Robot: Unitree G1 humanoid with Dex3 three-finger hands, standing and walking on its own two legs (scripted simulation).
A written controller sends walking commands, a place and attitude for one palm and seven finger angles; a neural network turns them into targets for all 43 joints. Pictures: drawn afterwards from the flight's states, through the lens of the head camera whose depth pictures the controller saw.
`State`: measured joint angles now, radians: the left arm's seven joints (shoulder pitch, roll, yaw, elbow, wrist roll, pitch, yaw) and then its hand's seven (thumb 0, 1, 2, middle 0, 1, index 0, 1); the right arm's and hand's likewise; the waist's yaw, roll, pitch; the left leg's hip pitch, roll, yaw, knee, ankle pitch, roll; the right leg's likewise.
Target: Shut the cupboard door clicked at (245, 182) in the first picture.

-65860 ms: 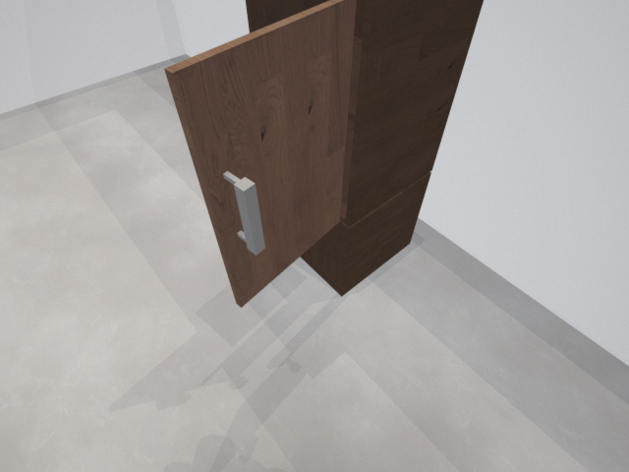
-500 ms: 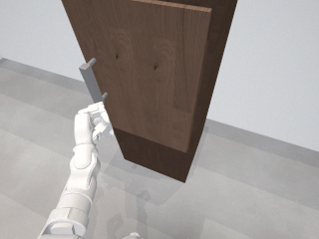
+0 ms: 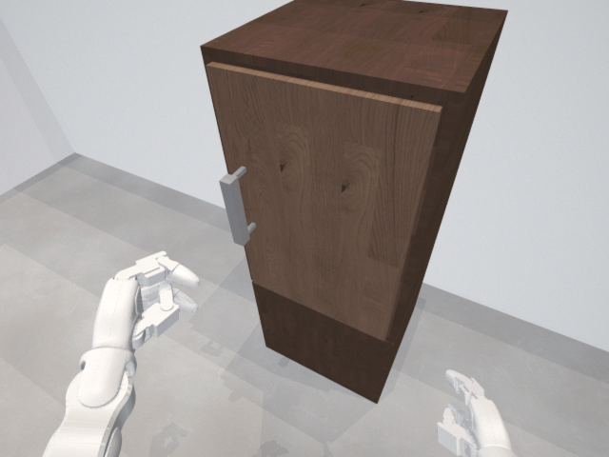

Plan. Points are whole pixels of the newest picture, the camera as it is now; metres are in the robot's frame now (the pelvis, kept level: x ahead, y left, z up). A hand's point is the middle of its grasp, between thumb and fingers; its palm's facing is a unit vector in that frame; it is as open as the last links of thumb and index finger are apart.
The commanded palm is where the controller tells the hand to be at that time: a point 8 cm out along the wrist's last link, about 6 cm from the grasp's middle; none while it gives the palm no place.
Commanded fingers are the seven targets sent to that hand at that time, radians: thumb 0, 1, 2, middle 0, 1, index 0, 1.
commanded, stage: draw the hand back to the body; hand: left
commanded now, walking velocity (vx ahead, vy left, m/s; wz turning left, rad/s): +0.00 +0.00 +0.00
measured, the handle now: (241, 206) +0.59 +0.19 -0.02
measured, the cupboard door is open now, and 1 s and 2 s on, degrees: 0 0 0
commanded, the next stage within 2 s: step back with the hand held close in 0.76 s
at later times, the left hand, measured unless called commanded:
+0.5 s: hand (35, 335) +0.18 +0.27 +0.17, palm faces +0.49 -0.76 -0.43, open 6.9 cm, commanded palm +0.14 +0.30 +0.18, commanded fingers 0.00 0.90 0.90 -0.20 -0.30 -0.20 -0.30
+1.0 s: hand (52, 336) +0.18 +0.26 +0.17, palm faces +0.46 -0.77 -0.43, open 7.4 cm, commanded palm +0.13 +0.29 +0.18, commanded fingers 0.00 0.90 0.90 -0.20 -0.30 -0.20 -0.30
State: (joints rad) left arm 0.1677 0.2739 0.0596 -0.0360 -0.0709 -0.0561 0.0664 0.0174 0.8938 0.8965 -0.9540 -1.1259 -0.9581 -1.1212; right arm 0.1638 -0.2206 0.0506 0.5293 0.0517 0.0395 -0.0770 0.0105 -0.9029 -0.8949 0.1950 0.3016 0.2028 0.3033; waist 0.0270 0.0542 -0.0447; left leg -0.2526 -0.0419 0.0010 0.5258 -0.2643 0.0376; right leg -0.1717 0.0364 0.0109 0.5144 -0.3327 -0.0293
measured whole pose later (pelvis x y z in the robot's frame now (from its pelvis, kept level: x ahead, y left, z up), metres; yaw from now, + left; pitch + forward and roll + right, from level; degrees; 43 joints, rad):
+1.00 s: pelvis +0.00 -0.01 +0.00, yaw +1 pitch -1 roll -1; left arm 0.48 0.36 0.37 -0.36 -0.08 -0.12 0.10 0.01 0.89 0.90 -0.21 -0.31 -0.21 -0.30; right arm 0.19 -0.24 0.02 0.61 0.03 -0.04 -0.07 0.01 -0.90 -0.89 0.20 0.30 0.21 0.30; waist 0.04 0.09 -0.05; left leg -0.24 -0.02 -0.04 0.51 -0.25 0.02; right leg -0.12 0.06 -0.02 0.42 -0.29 -0.04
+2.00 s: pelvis -0.08 +0.02 -0.01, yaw +1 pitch +2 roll -3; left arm 0.54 0.43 0.43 -0.51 -0.03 -0.24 0.17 0.01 0.89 0.90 -0.21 -0.31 -0.21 -0.30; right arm 0.22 -0.22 0.00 0.60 0.01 -0.04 -0.07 0.01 -0.90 -0.89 0.20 0.30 0.21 0.30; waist -0.01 0.01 -0.02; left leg -0.48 -0.02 0.00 0.64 -0.22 0.04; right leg -0.37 0.04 -0.02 0.57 -0.23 -0.01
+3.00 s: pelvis -0.24 +0.00 -0.01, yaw +0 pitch +2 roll -2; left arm 0.59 0.45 0.43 -0.55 -0.07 -0.21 0.14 0.01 0.88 0.90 -0.21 -0.31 -0.22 -0.30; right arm 0.21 -0.17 0.02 0.62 0.00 -0.10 -0.06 0.01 -0.90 -0.89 0.20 0.30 0.21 0.30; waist -0.01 0.01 -0.04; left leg -0.51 0.04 -0.01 0.54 -0.16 -0.01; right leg -0.18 0.08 0.00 0.49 -0.36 -0.04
